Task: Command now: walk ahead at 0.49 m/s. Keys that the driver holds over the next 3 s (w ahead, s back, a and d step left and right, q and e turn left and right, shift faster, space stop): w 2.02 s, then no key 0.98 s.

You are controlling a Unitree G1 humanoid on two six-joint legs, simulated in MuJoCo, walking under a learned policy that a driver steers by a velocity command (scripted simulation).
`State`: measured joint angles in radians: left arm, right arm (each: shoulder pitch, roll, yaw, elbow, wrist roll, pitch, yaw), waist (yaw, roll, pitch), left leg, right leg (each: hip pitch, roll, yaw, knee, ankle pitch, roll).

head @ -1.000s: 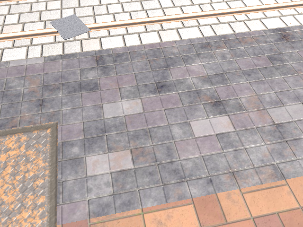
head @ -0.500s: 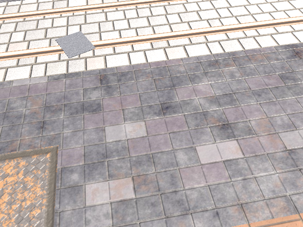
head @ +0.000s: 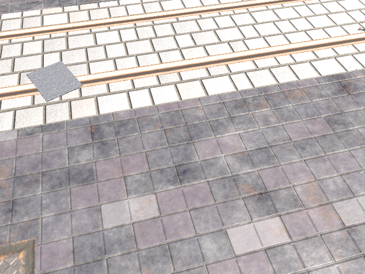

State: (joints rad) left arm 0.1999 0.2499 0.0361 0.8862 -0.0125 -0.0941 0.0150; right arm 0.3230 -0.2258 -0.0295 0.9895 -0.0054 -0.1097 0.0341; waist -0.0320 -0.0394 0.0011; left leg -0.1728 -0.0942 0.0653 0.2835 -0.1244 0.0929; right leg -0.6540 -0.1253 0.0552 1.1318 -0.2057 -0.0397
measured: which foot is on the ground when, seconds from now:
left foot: down 0.00-0.32, up 0.34-0.84, down 0.86-1.00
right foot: up 0.00-0.28, down 0.30-0.86, up 0.88-1.00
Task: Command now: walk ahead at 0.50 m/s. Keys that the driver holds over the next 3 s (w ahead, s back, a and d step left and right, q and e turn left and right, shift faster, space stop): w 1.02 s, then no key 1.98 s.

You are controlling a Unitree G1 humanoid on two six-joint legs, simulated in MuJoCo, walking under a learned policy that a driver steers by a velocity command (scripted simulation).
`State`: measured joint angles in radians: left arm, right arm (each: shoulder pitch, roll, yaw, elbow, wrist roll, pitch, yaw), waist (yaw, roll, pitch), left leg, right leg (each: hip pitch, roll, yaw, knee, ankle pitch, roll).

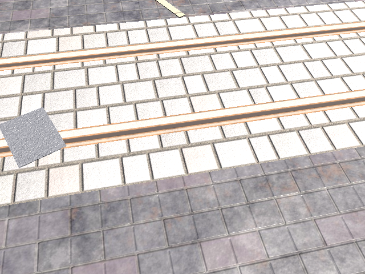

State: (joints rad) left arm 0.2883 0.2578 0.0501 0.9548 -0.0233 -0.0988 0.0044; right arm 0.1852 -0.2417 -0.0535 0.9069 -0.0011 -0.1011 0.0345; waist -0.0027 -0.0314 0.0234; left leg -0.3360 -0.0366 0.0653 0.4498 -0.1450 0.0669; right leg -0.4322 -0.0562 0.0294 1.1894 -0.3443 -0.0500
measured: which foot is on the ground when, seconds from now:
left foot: down 0.00-0.44, up 0.46-0.96, down 0.98-1.00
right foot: up 0.00-0.40, down 0.42-0.98, up 1.00-1.00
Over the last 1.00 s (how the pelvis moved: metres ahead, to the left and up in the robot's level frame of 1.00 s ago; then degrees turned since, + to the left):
0.55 -0.01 -0.01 1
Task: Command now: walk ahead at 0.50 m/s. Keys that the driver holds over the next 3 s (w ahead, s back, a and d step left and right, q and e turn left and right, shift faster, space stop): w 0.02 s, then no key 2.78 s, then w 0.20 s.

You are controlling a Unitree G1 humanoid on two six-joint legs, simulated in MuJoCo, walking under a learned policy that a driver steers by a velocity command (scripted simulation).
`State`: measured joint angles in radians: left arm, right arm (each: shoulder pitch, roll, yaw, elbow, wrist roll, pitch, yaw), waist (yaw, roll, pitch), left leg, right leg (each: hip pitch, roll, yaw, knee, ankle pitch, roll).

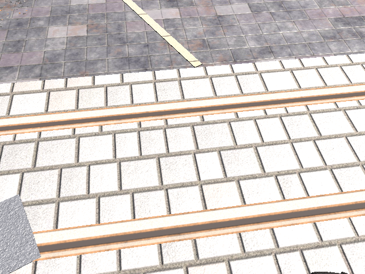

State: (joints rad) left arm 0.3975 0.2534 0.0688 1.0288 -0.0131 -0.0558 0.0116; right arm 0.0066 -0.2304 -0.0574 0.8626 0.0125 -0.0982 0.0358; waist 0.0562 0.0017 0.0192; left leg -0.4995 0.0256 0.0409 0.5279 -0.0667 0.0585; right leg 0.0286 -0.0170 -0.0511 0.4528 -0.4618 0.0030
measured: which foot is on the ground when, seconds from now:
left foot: down 0.00-1.00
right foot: up 0.00-0.40, down 0.42-1.00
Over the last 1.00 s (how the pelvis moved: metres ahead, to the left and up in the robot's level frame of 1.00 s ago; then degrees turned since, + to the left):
0.55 -0.02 -0.02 0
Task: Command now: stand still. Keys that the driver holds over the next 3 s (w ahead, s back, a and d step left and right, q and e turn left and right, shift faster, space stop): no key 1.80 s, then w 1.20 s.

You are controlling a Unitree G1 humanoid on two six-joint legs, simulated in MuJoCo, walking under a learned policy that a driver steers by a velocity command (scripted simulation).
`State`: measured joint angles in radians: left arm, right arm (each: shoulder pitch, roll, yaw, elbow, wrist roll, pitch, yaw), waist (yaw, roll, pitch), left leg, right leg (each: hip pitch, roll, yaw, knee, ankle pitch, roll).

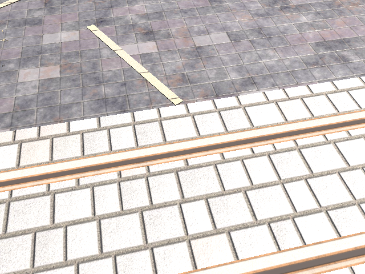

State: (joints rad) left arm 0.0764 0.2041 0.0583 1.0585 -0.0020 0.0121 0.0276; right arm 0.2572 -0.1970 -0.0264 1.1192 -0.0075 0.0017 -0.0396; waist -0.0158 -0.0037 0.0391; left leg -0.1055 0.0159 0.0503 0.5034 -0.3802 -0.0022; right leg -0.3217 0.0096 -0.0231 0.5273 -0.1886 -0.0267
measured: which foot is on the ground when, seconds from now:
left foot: down 0.00-1.00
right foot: down 0.00-1.00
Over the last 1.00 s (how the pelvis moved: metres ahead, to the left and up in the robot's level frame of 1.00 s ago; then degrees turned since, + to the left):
0.19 -0.01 0.01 0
